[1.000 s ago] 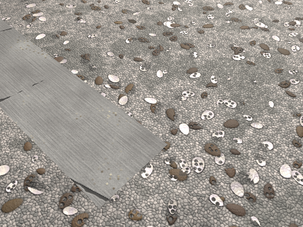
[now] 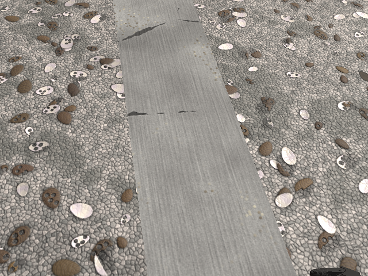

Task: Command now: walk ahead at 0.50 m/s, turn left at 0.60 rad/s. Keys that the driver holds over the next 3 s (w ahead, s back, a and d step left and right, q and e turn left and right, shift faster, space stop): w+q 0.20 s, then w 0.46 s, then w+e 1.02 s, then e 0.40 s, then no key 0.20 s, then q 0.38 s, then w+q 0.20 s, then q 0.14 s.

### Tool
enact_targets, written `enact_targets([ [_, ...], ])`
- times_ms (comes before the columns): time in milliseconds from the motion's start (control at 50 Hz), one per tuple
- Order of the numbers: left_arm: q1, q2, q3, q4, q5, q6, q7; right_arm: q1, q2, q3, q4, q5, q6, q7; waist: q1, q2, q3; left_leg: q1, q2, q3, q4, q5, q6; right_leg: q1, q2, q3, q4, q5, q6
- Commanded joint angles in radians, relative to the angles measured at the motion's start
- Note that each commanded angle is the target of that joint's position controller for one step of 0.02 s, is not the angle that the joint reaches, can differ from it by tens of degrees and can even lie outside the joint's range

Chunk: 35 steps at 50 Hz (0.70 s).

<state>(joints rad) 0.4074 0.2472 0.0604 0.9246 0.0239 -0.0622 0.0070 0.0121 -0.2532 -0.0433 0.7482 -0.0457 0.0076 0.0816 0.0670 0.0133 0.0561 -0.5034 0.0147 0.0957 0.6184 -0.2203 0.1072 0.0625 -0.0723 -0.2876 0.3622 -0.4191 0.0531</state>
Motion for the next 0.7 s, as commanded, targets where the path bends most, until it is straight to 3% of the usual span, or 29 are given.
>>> enact_targets([
  [20,0.008,0.189,0.034,-0.044,-0.003,0.011,0.007,0.295,-0.128,-0.054,0.04,-0.012,-0.029,-0.03,-0.177,-0.057,-0.196,0.425,-0.102,0.019,-0.121,-0.036,0.086,-0.127,-0.184,0.02,0.479,0.907,-0.114],
  [40,0.031,0.096,0.01,-0.108,-0.016,0.008,-0.007,0.379,-0.246,-0.085,0.043,-0.015,-0.032,-0.047,-0.183,0.145,-0.319,0.752,0.19,-0.415,-0.18,-0.251,0.189,-0.509,-0.1,0.023,0.823,0.351,-0.059],
  [60,-0.048,0.114,0.017,-0.169,-0.002,-0.004,-0.019,0.379,-0.312,-0.098,0.019,0.022,-0.022,-0.057,-0.173,0.219,-0.38,0.841,0.349,-0.869,-0.349,-0.167,0.272,-0.757,0.064,0.192,1.018,-0.14,-0.026],
  [80,-0.168,0.158,0.025,-0.187,-0.001,-0.009,-0.022,0.38,-0.283,-0.09,0.038,0.026,-0.014,-0.067,-0.197,0.074,-0.248,0.791,0.308,-0.7,-0.346,-0.039,0.243,-0.862,0.007,0.292,1.031,-0.048,-0.041],
  [100,-0.169,0.132,0.015,-0.183,-0.013,-0.021,-0.022,0.327,-0.226,-0.077,0.045,0.034,-0.017,-0.075,-0.152,0.04,-0.141,0.653,0.272,-0.56,-0.337,0.099,0.215,-0.833,-0.034,0.295,0.95,0.06,-0.049],
  [120,-0.147,0.125,0.014,-0.162,-0.009,-0.022,-0.019,0.272,-0.181,-0.065,0.039,0.035,-0.023,-0.079,-0.103,0.007,-0.079,0.532,0.211,-0.467,-0.349,0.221,0.174,-0.76,-0.062,0.299,0.858,0.1,-0.051],
  [140,-0.127,0.124,0.015,-0.157,0.011,-0.008,-0.018,0.235,-0.154,-0.055,0.036,0.043,-0.03,-0.084,-0.065,0.016,-0.056,0.451,0.162,-0.406,-0.36,0.302,0.155,-0.697,-0.072,0.305,0.812,0.111,-0.041],
  [180,-0.092,0.114,0.014,-0.146,0.026,0.025,-0.024,0.227,-0.136,-0.047,0.031,0.05,-0.051,-0.08,-0.036,0.03,-0.082,0.398,0.119,-0.36,-0.373,0.384,0.159,-0.631,-0.064,0.298,0.774,0.124,-0.022],
  [240,-0.152,0.091,0.01,-0.165,0.023,0.043,-0.031,0.287,-0.152,-0.05,0.05,0.048,-0.068,-0.076,-0.046,0.026,-0.053,0.373,0.101,-0.338,-0.415,0.366,0.157,-0.679,-0.053,0.277,0.683,0.206,-0.002],
  [300,-0.276,0.088,0.007,-0.199,0.021,0.043,-0.033,0.366,-0.136,-0.04,0.081,0.048,-0.072,-0.079,-0.089,0.036,-0.007,0.419,0.1,-0.339,-0.441,0.387,0.127,-0.757,-0.051,0.273,0.545,0.321,-0.004],
  [360,-0.36,0.077,-0.002,-0.224,0.016,0.035,-0.041,0.421,-0.135,-0.034,0.106,0.045,-0.079,-0.082,-0.12,0.04,-0.004,0.49,0.104,-0.322,-0.43,0.473,0.099,-0.764,-0.029,0.264,0.42,0.412,-0.022],
  [440,-0.472,0.074,-0.013,-0.265,0.007,0.023,-0.048,0.481,-0.136,-0.026,0.138,0.035,-0.079,-0.094,-0.154,0.038,0.023,0.58,0.13,-0.324,-0.416,0.546,0.095,-0.757,0.012,0.239,0.289,0.432,-0.058],
  [500,-0.442,0.09,-0.012,-0.269,0.003,0.012,-0.044,0.461,-0.158,-0.027,0.152,0.027,-0.08,-0.105,-0.115,0.047,0.031,0.606,0.156,-0.311,-0.374,0.702,0.075,-0.643,0.05,0.233,0.203,0.357,-0.108],
  [540,-0.267,0.123,0.004,-0.215,-0.001,0.005,-0.025,0.431,-0.179,-0.029,0.157,0.02,-0.083,-0.107,-0.037,0.061,-0.055,0.602,0.14,-0.285,-0.195,0.982,0.046,-0.415,0.117,0.216,0.175,0.269,-0.145],
  [560,-0.109,0.14,0.014,-0.167,-0.001,-0.003,-0.012,0.414,-0.183,-0.029,0.157,0.02,-0.083,-0.102,0.039,0.036,-0.139,0.549,0.103,-0.249,-0.003,0.957,0.031,-0.217,0.113,0.222,0.11,0.305,-0.172],
  [580,0.054,0.203,0.03,-0.139,0.021,-0.009,0.006,0.419,-0.144,-0.017,0.133,0.026,-0.089,-0.096,0.094,-0.044,-0.258,0.375,0.052,-0.221,0.27,0.664,0.02,0.035,-0.07,0.416,0.104,0.213,-0.22],
  [600,0.085,0.305,0.056,-0.129,0.036,-0.006,0.003,0.561,-0.046,-0.003,0.13,0.061,-0.088,-0.089,0.02,-0.281,-0.359,0.035,-0.158,-0.145,0.655,-0.162,-0.03,0.269,-0.35,0.923,0.026,0.208,-0.382],
  [620,0.015,0.221,0.041,-0.126,-0.007,0.005,-0.011,0.507,-0.135,-0.016,0.141,0.023,-0.087,-0.094,0.004,-0.14,-0.292,-0.065,-0.126,-0.228,0.732,-0.255,-0.01,0.171,-0.328,1.038,-0.07,0.143,-0.38],
  [640,-0.094,0.159,0.026,-0.143,-0.016,0.005,-0.016,0.427,-0.136,-0.019,0.123,0.021,-0.086,-0.089,-0.033,-0.069,-0.136,-0.09,-0.066,-0.227,0.71,-0.166,-0.01,0.018,-0.296,0.854,-0.085,0.123,-0.358],
  [660,-0.139,0.109,0.013,-0.144,-0.009,-0.001,-0.02,0.372,-0.121,-0.012,0.112,0.019,-0.087,-0.083,-0.041,-0.015,-0.075,-0.075,-0.032,-0.211,0.66,-0.117,-0.012,-0.084,-0.246,0.74,-0.115,0.199,-0.333],
  [700,-0.135,0.081,-0.001,-0.108,-0.013,-0.011,-0.017,0.353,-0.098,-0.007,0.099,0.002,-0.07,-0.069,-0.084,-0.064,-0.033,-0.015,0.019,-0.175,0.562,-0.092,-0.032,-0.202,-0.157,0.597,-0.153,0.35,-0.29],
])
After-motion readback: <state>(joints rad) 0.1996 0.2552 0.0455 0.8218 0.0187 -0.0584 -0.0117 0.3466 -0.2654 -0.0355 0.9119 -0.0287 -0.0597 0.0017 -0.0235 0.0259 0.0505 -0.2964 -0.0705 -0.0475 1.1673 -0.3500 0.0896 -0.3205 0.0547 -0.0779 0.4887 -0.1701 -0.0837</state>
